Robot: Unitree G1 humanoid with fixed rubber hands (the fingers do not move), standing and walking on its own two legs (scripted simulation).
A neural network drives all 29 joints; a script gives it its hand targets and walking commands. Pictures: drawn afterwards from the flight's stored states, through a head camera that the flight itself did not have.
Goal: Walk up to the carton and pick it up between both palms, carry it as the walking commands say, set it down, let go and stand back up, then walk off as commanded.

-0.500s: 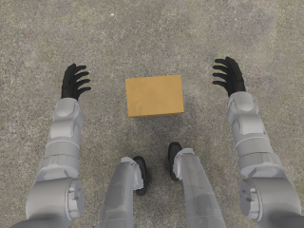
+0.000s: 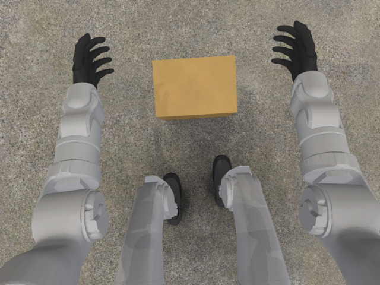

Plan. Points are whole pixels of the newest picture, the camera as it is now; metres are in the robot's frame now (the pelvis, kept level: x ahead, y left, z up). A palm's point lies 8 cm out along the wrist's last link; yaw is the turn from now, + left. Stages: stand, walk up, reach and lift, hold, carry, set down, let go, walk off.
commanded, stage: reach and lift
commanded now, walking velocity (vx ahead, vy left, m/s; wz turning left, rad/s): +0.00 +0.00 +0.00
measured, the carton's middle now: (194, 92) +0.49 -0.03 -0.48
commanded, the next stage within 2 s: none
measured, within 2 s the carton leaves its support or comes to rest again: neither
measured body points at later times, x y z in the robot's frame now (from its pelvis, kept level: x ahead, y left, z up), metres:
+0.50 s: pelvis -0.03 -0.01 -0.13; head +0.33 -0.02 +0.15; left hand +0.49 +0.19 -0.29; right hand +0.48 -0.22 -0.30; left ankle +0.06 +0.09 -0.56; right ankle +0.12 -0.11 -0.56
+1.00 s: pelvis -0.04 -0.01 -0.21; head +0.34 -0.01 +0.02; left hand +0.48 +0.20 -0.43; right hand +0.48 -0.23 -0.43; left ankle +0.06 +0.09 -0.56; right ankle +0.12 -0.11 -0.56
